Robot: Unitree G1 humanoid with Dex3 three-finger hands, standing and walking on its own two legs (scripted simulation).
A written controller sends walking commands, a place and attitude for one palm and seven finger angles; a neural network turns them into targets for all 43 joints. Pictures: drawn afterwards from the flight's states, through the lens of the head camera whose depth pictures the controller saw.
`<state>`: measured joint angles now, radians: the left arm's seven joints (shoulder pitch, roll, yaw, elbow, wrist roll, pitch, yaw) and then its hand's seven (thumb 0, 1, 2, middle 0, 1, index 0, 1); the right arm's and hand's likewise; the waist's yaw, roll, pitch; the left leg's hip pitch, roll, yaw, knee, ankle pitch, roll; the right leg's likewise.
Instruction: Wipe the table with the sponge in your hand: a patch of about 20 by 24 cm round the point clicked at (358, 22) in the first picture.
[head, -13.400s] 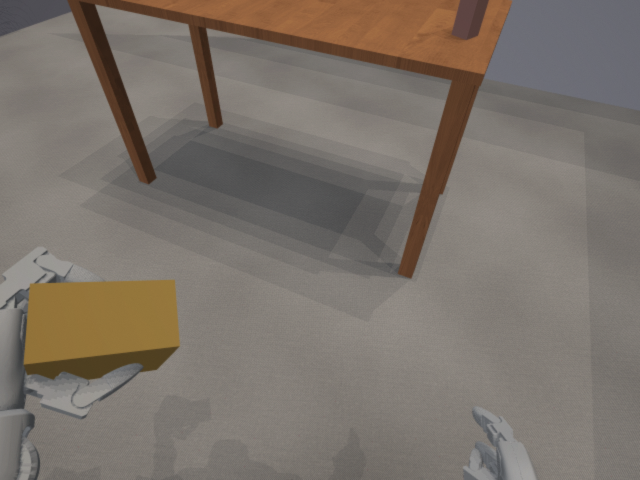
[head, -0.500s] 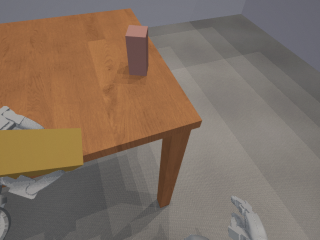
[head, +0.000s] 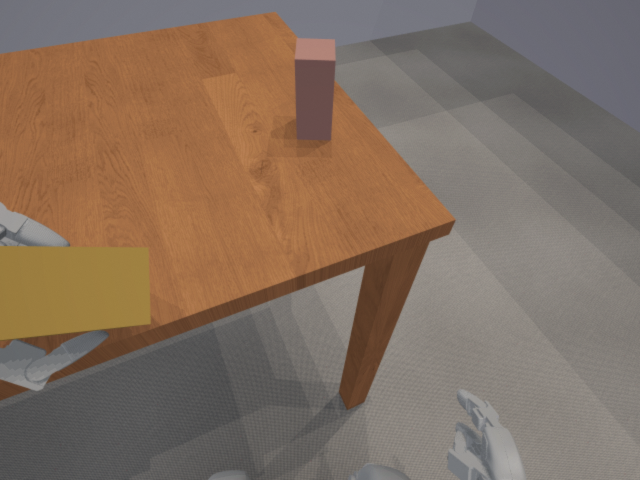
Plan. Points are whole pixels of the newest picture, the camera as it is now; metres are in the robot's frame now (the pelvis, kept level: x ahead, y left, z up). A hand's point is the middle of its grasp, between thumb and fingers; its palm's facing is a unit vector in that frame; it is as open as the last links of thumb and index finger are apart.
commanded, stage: shuffle to correct the standing spot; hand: left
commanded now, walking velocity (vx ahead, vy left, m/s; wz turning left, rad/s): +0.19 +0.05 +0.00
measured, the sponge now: (85, 294) +0.24 +0.22 +0.18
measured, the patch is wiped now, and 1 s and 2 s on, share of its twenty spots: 0.00 0.00 0.00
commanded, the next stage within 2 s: come to a stop and stand still in 0.40 s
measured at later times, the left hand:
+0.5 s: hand out of the picture +0.26 +0.30 +0.20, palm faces +0.40 -0.83 -0.39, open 10.4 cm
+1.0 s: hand (25, 238) +0.28 +0.28 +0.19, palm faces +0.39 -0.83 -0.40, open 10.4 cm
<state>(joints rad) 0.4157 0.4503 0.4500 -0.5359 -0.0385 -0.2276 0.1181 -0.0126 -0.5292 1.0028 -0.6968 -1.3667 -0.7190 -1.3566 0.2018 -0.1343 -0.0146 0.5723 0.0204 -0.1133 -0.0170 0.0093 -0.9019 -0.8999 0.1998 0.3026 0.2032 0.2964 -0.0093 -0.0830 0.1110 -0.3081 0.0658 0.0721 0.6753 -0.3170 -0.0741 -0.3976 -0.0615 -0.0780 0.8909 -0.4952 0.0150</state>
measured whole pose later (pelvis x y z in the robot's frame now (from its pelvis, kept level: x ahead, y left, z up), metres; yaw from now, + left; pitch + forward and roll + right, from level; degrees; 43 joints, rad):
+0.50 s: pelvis +0.03 +0.06 +0.02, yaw +1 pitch -2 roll +1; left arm 0.38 0.39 0.39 -0.51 -0.01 -0.21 0.12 -0.01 -0.53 1.00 -0.70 -1.37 -0.72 -1.36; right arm 0.19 -0.15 0.00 0.60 0.00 -0.13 -0.03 0.01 -0.90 -0.90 0.20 0.30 0.20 0.30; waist -0.01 -0.07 0.07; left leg -0.27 0.04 0.08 0.58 -0.28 0.00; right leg -0.48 -0.02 -0.05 1.08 -0.41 -0.01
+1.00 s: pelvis +0.06 +0.04 +0.02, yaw -1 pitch -1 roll +0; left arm 0.49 0.38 0.37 -0.55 -0.04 -0.18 0.16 -0.01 -0.53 1.00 -0.70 -1.37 -0.72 -1.36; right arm 0.17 -0.21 0.00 0.59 0.00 -0.08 -0.07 0.01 -0.90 -0.90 0.20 0.30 0.20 0.30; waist 0.00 -0.04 0.07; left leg -0.23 0.02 0.05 0.53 -0.28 0.00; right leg -0.28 -0.01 -0.11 0.53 -0.24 -0.04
